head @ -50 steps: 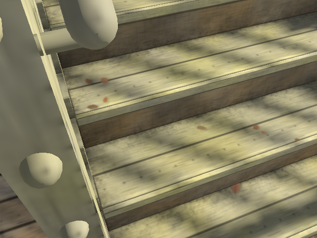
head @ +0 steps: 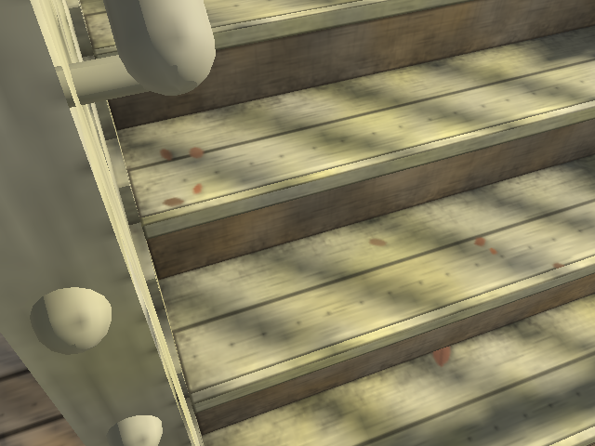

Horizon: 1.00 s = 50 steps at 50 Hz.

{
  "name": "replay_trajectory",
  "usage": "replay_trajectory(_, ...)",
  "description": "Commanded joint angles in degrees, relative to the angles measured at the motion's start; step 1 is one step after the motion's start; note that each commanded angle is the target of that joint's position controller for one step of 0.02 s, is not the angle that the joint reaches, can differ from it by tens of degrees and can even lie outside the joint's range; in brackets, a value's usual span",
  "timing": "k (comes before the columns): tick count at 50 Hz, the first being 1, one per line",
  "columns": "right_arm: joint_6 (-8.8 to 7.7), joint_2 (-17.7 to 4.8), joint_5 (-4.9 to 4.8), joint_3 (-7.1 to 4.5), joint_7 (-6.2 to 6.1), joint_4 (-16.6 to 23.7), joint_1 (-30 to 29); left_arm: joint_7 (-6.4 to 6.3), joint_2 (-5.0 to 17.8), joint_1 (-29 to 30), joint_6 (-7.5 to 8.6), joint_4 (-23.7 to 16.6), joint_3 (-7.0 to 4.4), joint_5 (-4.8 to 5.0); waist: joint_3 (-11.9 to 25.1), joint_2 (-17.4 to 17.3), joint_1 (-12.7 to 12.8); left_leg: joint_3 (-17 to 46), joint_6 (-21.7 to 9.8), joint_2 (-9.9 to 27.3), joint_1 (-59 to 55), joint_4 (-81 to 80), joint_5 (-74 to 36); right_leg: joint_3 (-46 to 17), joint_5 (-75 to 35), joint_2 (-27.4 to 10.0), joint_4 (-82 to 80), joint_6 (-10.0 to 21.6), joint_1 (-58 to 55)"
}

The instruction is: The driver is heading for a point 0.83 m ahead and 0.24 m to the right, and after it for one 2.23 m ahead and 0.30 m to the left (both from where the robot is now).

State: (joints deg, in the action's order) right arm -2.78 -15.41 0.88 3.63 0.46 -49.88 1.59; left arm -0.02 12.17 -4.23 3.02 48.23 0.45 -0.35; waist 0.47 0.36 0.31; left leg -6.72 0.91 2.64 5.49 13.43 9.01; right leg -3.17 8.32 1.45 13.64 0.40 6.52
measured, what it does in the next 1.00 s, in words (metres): stands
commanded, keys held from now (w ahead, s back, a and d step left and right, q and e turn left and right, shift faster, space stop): w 1.00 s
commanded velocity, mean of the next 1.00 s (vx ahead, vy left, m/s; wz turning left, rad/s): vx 0.50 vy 0.00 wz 0.00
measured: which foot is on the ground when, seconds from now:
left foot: down 0.00-1.00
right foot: down 0.00-1.00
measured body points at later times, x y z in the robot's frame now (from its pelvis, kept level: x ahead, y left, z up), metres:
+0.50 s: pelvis +0.00 +0.00 +0.00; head +0.01 +0.00 +0.45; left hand +0.16 +0.23 -0.11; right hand +0.18 -0.25 -0.10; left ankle -0.02 +0.12 -0.75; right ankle -0.01 -0.12 -0.75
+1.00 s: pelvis +0.00 +0.00 +0.00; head +0.01 +0.00 +0.45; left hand +0.16 +0.23 -0.11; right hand +0.18 -0.24 -0.11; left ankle -0.02 +0.12 -0.75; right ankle -0.01 -0.12 -0.75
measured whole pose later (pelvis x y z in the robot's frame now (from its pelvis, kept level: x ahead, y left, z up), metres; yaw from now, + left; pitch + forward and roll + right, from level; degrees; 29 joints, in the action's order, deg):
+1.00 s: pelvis +0.00 +0.00 +0.00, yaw +1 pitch +1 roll +0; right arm -2.5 -15.2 0.6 3.4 0.6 -50.4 2.1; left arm 0.5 12.0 -4.1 2.8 49.0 1.0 -0.3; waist 0.0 0.3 0.2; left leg -5.0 1.1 2.6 5.5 13.6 8.9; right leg -2.4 8.0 1.3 13.0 0.3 6.0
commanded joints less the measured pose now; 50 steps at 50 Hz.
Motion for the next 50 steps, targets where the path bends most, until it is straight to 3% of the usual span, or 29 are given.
replay_trajectory(1, -0.86, -6.5, -0.04, -1.52, -0.15, 3.8, -4.6, 0.22, 4.6, 3.6, 0.79, -3.9, -0.55, -0.03, 5.7, 0.8, -0.2, 6.4, -0.9, 6.3, -6.7, -0.3, -9.4, -4.6, -14.4, -6.8, -1.1, 0.0, 2.8)
replay_trajectory(50, -0.54, -6.3, -0.31, -1.7, 0.03, 3.6, -3.9, 0.63, 4.4, 4.7, 1.01, -4.0, -0.23, 0.18, 5.8, 0.1, -0.2, 7.8, -1.2, 6.1, -6.9, 0.2, -10.1, -3.5, -13.6, -7.3, -1.7, -0.7, 2.4)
